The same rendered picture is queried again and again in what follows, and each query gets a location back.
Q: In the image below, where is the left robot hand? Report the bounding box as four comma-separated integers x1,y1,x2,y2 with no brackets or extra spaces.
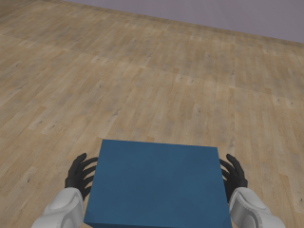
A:
65,153,98,201

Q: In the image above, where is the carton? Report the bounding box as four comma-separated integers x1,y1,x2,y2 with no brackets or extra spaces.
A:
83,139,233,228

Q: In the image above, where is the right robot hand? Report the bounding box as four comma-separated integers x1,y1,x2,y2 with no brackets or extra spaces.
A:
219,154,248,203

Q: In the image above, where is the robot right forearm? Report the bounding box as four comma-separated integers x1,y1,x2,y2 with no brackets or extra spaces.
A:
228,187,286,228

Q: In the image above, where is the robot left forearm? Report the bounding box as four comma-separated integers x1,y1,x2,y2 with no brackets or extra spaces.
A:
30,187,85,228

